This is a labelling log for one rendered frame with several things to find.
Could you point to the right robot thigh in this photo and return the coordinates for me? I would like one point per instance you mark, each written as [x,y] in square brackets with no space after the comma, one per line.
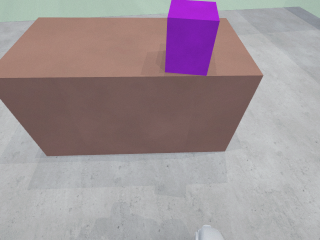
[208,233]

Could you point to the carton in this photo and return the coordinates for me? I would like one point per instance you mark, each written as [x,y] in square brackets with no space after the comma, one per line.
[191,32]

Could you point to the pedestal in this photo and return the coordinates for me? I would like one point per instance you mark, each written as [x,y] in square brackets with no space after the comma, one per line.
[97,86]

